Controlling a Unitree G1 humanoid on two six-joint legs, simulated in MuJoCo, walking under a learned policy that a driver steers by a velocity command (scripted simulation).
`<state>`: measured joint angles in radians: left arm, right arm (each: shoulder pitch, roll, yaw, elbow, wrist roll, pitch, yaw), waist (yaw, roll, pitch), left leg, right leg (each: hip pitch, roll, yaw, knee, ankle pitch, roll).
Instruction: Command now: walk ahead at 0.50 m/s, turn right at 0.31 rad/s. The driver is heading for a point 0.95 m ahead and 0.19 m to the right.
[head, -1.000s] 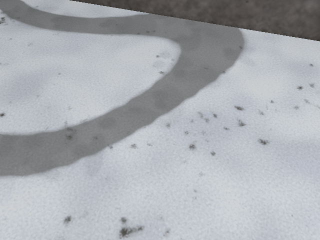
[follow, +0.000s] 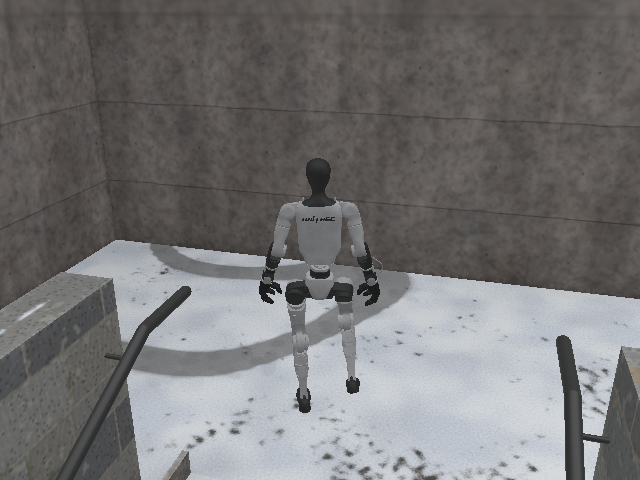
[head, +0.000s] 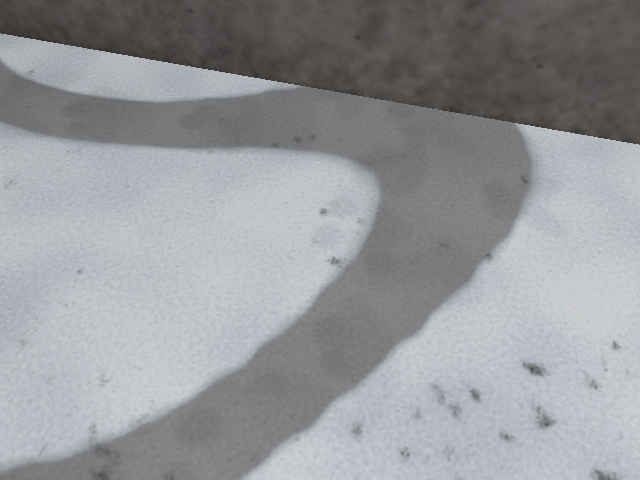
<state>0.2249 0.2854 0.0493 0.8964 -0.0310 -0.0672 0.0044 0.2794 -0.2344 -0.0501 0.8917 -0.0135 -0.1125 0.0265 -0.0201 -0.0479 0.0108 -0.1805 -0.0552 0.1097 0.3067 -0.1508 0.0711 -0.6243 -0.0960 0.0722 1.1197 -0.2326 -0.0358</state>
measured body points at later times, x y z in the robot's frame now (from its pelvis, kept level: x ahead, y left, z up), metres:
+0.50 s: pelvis +0.28 -0.09 -0.01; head +0.31 -0.10 +0.44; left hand +0.45 +0.15 -0.12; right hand +0.34 -0.38 -0.12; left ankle +0.27 +0.08 -0.65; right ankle +0.30 -0.15 -0.75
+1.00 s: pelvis +0.58 -0.11 -0.01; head +0.60 -0.11 +0.44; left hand +0.74 +0.13 -0.14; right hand +0.61 -0.40 -0.11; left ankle +0.66 -0.04 -0.75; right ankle +0.45 -0.21 -0.65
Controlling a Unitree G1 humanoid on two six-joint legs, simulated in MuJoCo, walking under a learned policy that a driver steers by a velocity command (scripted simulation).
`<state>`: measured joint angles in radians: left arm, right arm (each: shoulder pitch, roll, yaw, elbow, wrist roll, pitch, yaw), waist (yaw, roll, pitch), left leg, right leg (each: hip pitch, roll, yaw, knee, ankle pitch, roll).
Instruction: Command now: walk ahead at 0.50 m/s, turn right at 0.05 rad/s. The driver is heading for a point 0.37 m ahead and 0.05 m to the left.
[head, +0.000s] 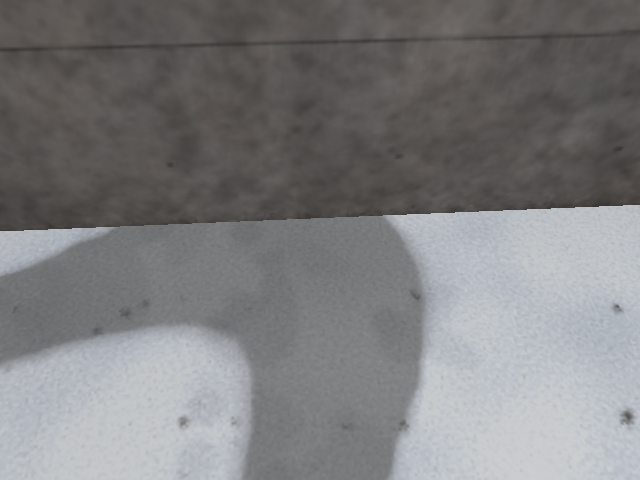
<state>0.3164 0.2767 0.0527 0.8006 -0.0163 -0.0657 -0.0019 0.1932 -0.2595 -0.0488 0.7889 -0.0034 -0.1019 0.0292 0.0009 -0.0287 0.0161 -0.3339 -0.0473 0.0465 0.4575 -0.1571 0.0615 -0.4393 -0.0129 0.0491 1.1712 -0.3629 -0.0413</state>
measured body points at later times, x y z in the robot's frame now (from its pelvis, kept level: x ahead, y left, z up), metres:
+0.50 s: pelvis +0.25 -0.05 +0.00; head +0.29 -0.07 +0.44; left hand +0.42 +0.20 -0.10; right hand +0.31 -0.33 -0.14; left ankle +0.15 +0.09 -0.66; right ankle +0.34 -0.15 -0.74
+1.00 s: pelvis +0.33 -0.03 +0.00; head +0.34 -0.02 +0.45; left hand +0.40 +0.23 -0.14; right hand +0.43 -0.28 -0.13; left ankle +0.33 +0.10 -0.74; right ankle +0.34 -0.15 -0.74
